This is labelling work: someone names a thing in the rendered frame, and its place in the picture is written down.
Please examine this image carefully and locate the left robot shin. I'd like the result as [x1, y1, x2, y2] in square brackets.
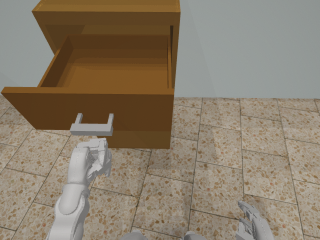
[132, 229, 142, 234]

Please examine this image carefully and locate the right robot shin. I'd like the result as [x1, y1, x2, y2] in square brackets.
[185, 231, 195, 235]

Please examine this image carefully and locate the right robot hand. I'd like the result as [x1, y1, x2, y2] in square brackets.
[235, 200, 275, 240]

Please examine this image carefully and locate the left robot forearm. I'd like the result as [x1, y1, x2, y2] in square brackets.
[45, 183, 90, 240]

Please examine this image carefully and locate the left robot hand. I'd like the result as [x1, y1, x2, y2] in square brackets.
[67, 138, 112, 187]

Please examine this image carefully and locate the robot shin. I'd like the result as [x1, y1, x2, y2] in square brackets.
[132, 229, 142, 234]
[185, 231, 195, 235]

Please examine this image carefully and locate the drawer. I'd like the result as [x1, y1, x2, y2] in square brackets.
[1, 34, 174, 132]

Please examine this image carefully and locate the cabinet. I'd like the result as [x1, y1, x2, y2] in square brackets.
[31, 0, 181, 149]

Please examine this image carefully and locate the handle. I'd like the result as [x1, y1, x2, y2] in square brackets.
[69, 113, 114, 136]

